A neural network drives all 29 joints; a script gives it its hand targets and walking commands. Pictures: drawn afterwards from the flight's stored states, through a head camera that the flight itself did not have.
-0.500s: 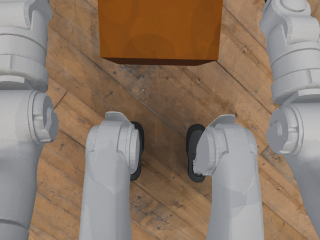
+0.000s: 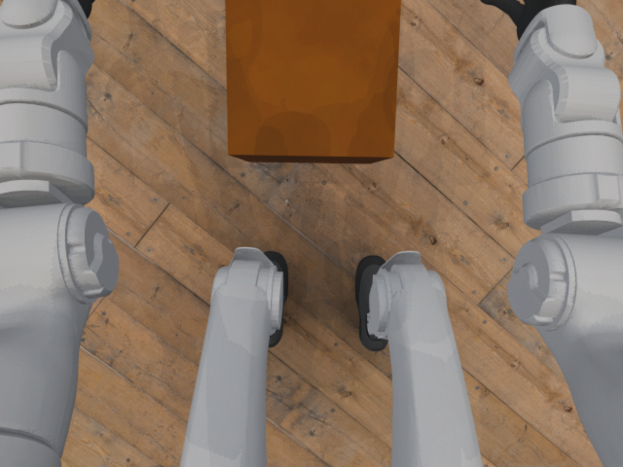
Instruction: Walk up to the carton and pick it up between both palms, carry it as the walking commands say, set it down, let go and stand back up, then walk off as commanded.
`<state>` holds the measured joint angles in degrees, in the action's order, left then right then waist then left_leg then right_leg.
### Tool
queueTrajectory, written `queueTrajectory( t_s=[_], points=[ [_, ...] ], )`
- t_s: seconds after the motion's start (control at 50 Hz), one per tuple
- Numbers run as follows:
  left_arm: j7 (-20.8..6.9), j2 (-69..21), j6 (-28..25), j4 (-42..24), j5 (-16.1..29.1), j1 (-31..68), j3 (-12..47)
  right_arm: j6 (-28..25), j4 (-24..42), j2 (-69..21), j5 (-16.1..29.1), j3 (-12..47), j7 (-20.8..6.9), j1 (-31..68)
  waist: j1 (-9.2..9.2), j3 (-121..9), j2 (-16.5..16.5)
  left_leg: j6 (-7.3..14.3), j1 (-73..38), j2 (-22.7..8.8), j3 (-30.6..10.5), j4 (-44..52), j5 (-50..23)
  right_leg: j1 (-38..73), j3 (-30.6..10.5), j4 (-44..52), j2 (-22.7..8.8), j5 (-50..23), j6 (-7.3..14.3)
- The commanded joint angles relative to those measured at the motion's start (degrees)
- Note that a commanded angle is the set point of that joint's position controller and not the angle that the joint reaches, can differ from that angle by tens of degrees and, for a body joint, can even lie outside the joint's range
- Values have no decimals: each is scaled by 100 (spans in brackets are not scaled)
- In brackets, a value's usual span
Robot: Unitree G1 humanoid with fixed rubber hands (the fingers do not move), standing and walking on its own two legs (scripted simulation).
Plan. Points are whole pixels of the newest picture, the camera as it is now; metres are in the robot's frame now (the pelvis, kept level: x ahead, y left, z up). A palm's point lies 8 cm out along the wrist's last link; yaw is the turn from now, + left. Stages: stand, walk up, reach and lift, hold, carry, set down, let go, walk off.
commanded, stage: set down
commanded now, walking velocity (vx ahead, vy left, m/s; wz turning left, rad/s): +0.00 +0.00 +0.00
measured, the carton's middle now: (311, 72) +0.57 +0.04 -0.41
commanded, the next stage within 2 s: let go in 0.62 s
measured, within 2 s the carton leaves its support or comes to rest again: neither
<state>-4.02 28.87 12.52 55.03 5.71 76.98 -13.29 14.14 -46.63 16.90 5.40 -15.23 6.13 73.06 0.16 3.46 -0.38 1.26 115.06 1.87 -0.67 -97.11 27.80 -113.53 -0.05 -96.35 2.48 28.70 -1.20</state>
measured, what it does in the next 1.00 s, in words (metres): rises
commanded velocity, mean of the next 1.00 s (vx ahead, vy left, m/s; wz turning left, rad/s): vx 0.00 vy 0.00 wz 0.00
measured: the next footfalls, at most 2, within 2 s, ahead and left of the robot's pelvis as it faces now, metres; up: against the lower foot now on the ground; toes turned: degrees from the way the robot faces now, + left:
none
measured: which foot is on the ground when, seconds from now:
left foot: down 0.00-1.00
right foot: down 0.00-1.00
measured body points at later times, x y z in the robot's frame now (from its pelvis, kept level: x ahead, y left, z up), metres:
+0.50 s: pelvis +0.02 +0.01 +0.14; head +0.33 +0.03 +0.46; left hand +0.56 +0.27 +0.05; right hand +0.56 -0.18 +0.04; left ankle +0.10 +0.11 -0.48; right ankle +0.10 -0.12 -0.48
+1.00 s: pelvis +0.07 +0.00 +0.20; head +0.31 +0.01 +0.58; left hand +0.46 +0.27 +0.09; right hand +0.46 -0.21 +0.09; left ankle +0.10 +0.11 -0.48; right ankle +0.10 -0.12 -0.48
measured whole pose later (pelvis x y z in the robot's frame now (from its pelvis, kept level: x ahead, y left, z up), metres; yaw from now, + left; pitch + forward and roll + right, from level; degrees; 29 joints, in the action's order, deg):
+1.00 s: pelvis +0.07 +0.00 +0.20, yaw +2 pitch +36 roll +0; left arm -5.7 18.0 7.9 35.9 -0.3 32.6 -14.2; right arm 9.0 -30.4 11.8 -0.5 -10.7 -1.5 29.4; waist 0.6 -3.2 -0.3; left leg 0.9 66.9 2.4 -1.7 -46.5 15.1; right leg -66.1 -2.0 -46.7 1.5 16.2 -0.5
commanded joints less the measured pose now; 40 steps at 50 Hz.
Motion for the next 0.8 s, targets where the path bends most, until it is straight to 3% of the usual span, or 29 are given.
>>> queueTrajectory(
  t_s=[0.0,0.44,0.6,0.7,0.78],
  points=[
    [-61,958,-85,-767,-54,1372,-167,-80,817,720,-45,-111,-61,1242,-42,-6890,325,-114,-4392,89,124,1195,-2457,3362,355,1049,194,-1925,-78],
    [-309,576,-261,-662,-394,642,-428,-254,795,434,-364,-375,-380,385,-22,-6273,346,-147,-6592,7,-38,3891,-3090,4774,188,3814,101,-2279,-128],
    [-361,225,-425,-305,-865,258,-718,-411,454,148,-849,-591,-466,48,-4,-5520,274,-227,-6449,-64,-81,4335,-2936,4882,162,4273,31,-2289,-114],
    [-226,176,-415,-766,-972,-426,-806,-478,778,257,-956,-511,-512,-722,-44,-6374,398,-242,-7387,-27,-97,4354,-3877,5363,167,4315,64,-2851,-101],
    [-113,126,-402,-1834,-910,-1770,-616,-490,1694,270,-911,-124,-601,-1994,-45,-7336,419,-207,-8485,-6,-130,4355,-5021,6204,108,4381,100,-3754,-89]
  ],
)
